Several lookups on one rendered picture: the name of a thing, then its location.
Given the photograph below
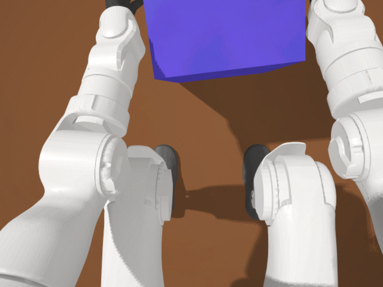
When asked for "left robot forearm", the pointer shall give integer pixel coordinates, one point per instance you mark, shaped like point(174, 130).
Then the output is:
point(103, 99)

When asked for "right robot upper arm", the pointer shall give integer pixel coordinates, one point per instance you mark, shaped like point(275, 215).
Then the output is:
point(356, 152)

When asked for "left robot upper arm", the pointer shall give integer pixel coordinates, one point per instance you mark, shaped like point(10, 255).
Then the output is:
point(47, 245)

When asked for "right robot thigh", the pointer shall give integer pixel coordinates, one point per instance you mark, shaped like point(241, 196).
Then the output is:
point(302, 248)

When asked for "right robot foot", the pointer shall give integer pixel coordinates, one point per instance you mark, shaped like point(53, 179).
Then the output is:
point(252, 159)

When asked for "robot left hand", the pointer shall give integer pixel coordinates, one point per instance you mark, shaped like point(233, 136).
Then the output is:
point(133, 6)

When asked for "right robot forearm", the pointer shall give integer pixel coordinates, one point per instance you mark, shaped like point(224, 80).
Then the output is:
point(349, 54)

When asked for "carton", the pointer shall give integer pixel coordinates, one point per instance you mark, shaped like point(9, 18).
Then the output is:
point(193, 40)

